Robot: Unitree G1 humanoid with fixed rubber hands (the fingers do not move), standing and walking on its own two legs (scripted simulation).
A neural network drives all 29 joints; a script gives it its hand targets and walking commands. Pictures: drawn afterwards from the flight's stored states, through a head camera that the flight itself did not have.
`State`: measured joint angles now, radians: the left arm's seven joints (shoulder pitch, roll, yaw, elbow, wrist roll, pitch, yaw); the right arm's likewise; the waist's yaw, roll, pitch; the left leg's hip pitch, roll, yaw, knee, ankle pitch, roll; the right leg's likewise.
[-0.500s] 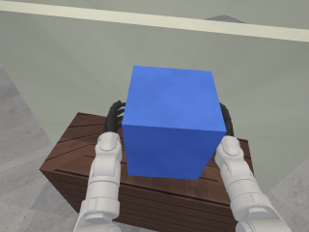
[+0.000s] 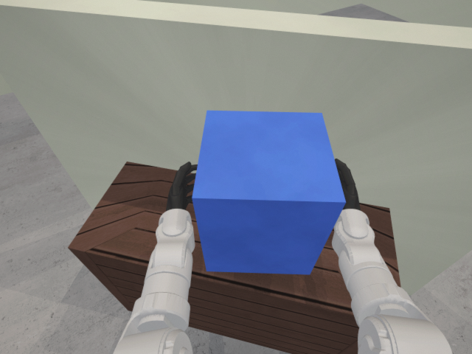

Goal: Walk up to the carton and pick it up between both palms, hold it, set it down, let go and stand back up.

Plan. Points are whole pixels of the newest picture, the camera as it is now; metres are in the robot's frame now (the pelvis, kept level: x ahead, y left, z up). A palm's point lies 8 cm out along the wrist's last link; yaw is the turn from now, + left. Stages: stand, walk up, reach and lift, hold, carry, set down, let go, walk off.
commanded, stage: set down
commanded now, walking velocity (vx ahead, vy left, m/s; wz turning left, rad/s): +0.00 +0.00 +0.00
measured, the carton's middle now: (260, 196) +0.40 +0.02 +0.04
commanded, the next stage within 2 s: none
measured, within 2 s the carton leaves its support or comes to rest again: rests again in 1.14 s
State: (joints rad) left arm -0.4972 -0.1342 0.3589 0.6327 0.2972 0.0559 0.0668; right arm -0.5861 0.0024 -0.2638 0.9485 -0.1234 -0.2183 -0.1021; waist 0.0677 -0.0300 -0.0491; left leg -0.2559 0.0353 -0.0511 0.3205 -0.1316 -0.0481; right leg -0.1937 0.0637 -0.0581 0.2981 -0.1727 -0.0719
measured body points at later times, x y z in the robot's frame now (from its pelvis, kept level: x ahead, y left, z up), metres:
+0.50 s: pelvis +0.01 +0.00 +0.00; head +0.08 -0.01 +0.44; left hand +0.36 +0.17 -0.01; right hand +0.42 -0.13 +0.01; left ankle +0.02 +0.15 -0.75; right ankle -0.01 -0.07 -0.75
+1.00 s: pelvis +0.02 +0.00 -0.02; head +0.15 -0.02 +0.41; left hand +0.37 +0.17 -0.06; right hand +0.44 -0.13 -0.05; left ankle +0.02 +0.15 -0.75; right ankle -0.01 -0.07 -0.75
